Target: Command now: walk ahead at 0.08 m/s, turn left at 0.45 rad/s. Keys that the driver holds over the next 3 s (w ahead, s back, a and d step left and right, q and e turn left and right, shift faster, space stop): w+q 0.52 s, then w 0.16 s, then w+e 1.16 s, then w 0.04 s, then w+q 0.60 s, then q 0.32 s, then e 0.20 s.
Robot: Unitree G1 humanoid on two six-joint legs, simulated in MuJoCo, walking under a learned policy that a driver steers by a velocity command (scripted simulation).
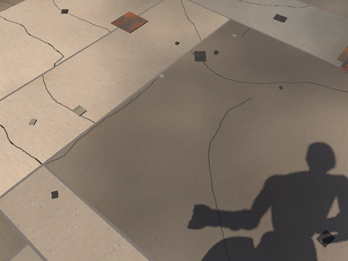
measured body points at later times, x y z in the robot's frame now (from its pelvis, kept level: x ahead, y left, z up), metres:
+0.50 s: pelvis +0.14 +0.04 +0.00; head +0.17 +0.08 +0.45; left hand +0.31 +0.34 -0.08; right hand +0.22 -0.24 -0.10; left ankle -0.02 +0.11 -0.74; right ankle +0.34 -0.06 -0.71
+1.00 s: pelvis +0.40 +0.14 -0.01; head +0.43 +0.16 +0.44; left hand +0.28 +0.40 -0.13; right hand +0.71 +0.02 -0.06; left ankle +0.48 +0.30 -0.73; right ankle +0.34 -0.04 -0.74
